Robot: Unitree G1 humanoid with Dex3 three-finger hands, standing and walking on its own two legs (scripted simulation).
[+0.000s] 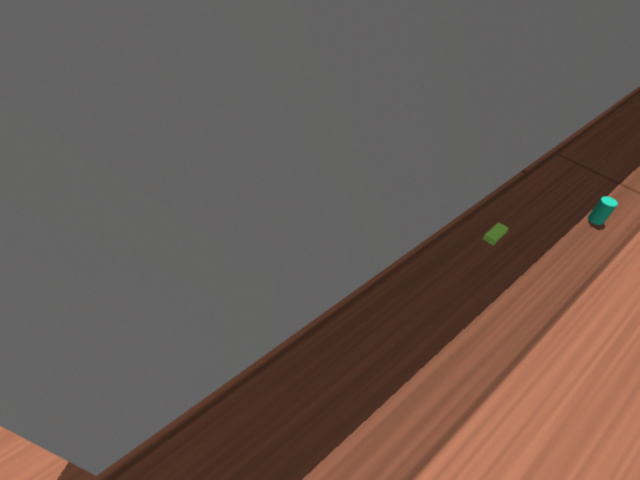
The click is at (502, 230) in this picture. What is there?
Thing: flat box
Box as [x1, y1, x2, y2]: [483, 222, 508, 244]
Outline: 499,222 484,235 483,239 491,244 498,240 506,232 508,228
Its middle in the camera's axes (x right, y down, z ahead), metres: +0.77 -0.01 +1.69
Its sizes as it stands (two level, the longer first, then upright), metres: 0.111 0.050 0.031
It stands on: the floor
